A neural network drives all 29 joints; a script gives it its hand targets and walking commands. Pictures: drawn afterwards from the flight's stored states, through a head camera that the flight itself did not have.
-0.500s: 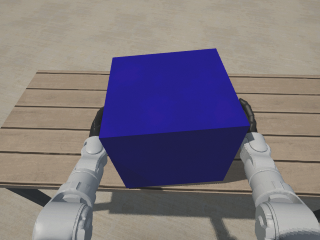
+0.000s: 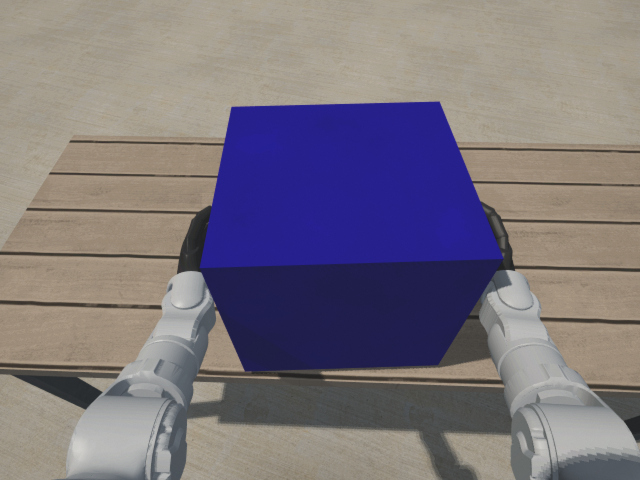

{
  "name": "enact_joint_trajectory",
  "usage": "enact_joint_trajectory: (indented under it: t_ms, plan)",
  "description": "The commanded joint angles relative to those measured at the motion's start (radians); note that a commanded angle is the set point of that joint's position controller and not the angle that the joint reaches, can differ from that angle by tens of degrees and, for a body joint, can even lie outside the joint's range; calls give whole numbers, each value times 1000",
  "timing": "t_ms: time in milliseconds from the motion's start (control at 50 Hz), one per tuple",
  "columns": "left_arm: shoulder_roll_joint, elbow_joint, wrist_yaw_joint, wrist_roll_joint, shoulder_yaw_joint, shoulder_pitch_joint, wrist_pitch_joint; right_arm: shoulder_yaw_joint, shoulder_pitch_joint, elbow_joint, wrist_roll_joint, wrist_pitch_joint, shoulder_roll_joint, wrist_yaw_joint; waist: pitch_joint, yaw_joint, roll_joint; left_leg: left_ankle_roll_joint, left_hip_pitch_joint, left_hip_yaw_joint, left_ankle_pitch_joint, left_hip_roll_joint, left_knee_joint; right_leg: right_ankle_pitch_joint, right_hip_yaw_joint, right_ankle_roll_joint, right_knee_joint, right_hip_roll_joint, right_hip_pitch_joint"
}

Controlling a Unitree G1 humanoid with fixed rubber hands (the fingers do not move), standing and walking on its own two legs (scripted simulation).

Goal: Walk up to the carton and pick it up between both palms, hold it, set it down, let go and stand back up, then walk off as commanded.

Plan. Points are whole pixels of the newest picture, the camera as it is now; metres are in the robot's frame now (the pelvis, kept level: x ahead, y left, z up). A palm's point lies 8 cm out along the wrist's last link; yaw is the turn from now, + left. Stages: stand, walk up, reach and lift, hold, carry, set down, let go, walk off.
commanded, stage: set down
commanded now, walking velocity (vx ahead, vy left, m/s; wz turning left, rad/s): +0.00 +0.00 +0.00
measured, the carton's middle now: (338, 241) +0.47 +0.01 -0.01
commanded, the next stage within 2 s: none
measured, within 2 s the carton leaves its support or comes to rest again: neither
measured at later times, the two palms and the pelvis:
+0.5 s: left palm (197, 266) +0.38 +0.19 +0.04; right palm (507, 257) +0.42 -0.21 +0.04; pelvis +0.00 -0.01 +0.00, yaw +0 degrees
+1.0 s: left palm (163, 322) +0.31 +0.23 +0.01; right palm (520, 297) +0.36 -0.22 +0.04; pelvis -0.04 -0.01 +0.00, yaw +0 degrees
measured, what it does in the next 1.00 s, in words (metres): stands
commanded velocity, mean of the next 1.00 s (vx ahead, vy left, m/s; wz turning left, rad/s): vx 0.00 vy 0.00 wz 0.00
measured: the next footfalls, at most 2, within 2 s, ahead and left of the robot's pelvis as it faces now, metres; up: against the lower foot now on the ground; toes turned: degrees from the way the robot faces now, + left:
none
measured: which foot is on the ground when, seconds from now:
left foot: down 0.00-1.00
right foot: down 0.00-1.00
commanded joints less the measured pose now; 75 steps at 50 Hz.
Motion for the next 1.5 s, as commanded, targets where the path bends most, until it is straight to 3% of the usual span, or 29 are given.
enact_joint_trajectory:
  t_ms: [0, 120, 180, 200, 220, 240, 280, 400, 500, 540, 560, 620, 660, 680, 720, 820, 920, 1040, 1100, 1140, 1260, 1280, 1360, 1480]
  plan:
    - [44, -167, -12, -121, -32, -561, -54, 220, -693, -120, 132, -24, -78, 18, -774, 183, -32, -69, 17, 17, 608, 3, 110, 543, 49, 30, 76, 31, 247]
    - [191, -236, 18, -142, -36, -575, -7, 232, -669, -67, 236, -18, -278, 8, -867, 179, 30, -113, 176, 2, 769, 19, 162, 519, 40, 7, 57, 61, 140]
    - [236, -270, 20, -153, -27, -531, 27, 258, -654, -80, 283, -17, -350, 3, -889, 178, 31, -120, 259, -6, 889, 26, 198, 581, 40, 15, 54, 65, 87]
    - [234, -307, 19, -171, -44, -502, 42, 255, -630, -91, 294, -14, -376, 4, -891, 158, 39, -122, 292, -17, 929, 32, 211, 592, 34, 14, 52, 67, 56]
    - [245, -318, 14, -171, -37, -475, 55, 274, -606, -86, 303, -10, -383, 5, -876, 168, 40, -116, 324, -21, 957, 36, 221, 600, 38, 17, 51, 62, 42]
    - [240, -339, 12, -176, -51, -463, 69, 266, -598, -91, 302, -7, -394, 5, -856, 146, 38, -116, 335, -27, 961, 39, 220, 604, 32, 18, 45, 63, 26]
    - [252, -370, 7, -178, -46, -438, 89, 281, -577, -121, 311, -2, -394, 4, -850, 149, 39, -108, 346, -31, 983, 41, 231, 640, 39, 25, 48, 56, 13]
    - [301, -386, -29, -150, 21, -360, 107, 302, -516, -195, 338, 1, -395, -4, -821, 138, -42, -74, 185, -4, 811, 5, 174, 801, 70, 58, 84, 34, 268]
    - [353, -367, -57, -116, 103, -275, 69, 312, -435, -268, 337, -24, -373, -16, -788, 133, -138, -35, -132, 30, 539, -27, 33, 956, 120, 106, 140, -6, 626]
    - [362, -378, -64, -126, 92, -276, 48, 308, -433, -246, 344, -23, -374, -11, -754, 115, -135, -40, -113, 26, 516, -26, 26, 883, 113, 110, 137, 4, 609]
    - [371, -380, -65, -130, 96, -285, 38, 313, -436, -232, 351, -20, -376, -8, -741, 121, -132, -42, -82, 28, 505, -27, 36, 824, 111, 110, 130, 8, 587]
    - [366, -417, -47, -144, 61, -287, 16, 293, -417, -205, 362, -14, -401, 9, -703, 109, -88, -49, -43, 24, 476, -19, 43, 619, 96, 82, 106, 25, 493]
    - [361, -390, -35, -167, 21, -345, 1, 269, -450, -181, 357, 0, -415, 21, -675, 87, -65, -52, -31, 22, 385, -15, 38, 433, 80, 68, 75, 31, 389]
    - [364, -384, -25, -179, 9, -375, -12, 264, -469, -183, 356, 6, -413, 28, -686, 91, -65, -52, -34, 20, 342, -15, 42, 358, 77, 63, 69, 29, 347]
    - [355, -368, -10, -193, -18, -381, -21, 251, -467, -173, 356, 15, -418, 37, -688, 85, -42, -56, -12, 17, 286, -13, 44, 268, 67, 49, 56, 33, 269]
    - [299, -412, 14, -190, -79, -302, -16, 224, -391, -162, 362, 8, -442, 54, -711, 55, 18, -76, 40, -7, 283, -8, 59, 259, 49, 21, 45, 46, 209]
    - [281, -385, 9, -191, -86, -290, -14, 212, -364, -145, 346, 8, -439, 61, -658, 42, 1, -71, 36, -10, 242, -9, 63, 221, 55, 19, 30, 41, 207]
    - [260, -408, -17, -161, -48, -129, -17, 229, -224, -195, 360, -32, -437, 58, -625, 44, -35, -68, 65, -6, 321, -16, 61, 332, 61, 31, 32, 41, 318]
    - [221, -482, -28, -139, -53, 0, -19, 216, -109, -229, 366, -70, -442, 62, -625, 28, -33, -75, 112, -20, 406, -17, 64, 422, 53, 30, 30, 50, 362]
    - [233, -477, -33, -151, -54, -41, -30, 213, -155, -253, 364, -88, -439, 63, -614, 31, -41, -67, 86, -12, 382, -24, 67, 396, 53, 34, 35, 46, 350]
    - [226, -600, -31, -178, -97, 33, -58, 158, -59, -366, 351, -133, -467, 79, -592, -8, -35, -63, 110, -30, 331, -28, 65, 341, 34, 25, 37, 51, 334]
    - [241, -569, -29, -191, -95, -36, -64, 156, -123, -366, 341, -130, -459, 80, -586, -3, -32, -57, 76, -26, 265, -32, 65, 275, 37, 25, 36, 45, 303]
    - [216, -637, -22, -202, -116, 130, -85, 137, 65, -396, 333, -145, -455, 91, -577, -24, -43, -58, 136, -36, 259, -28, 61, 261, 32, 19, 23, 45, 295]
    - [202, -631, -29, -187, -108, 191, -83, 142, 120, -352, 331, -164, -450, 101, -513, -24, -38, -49, 141, -37, 228, -28, 48, 229, 38, 12, 19, 39, 299]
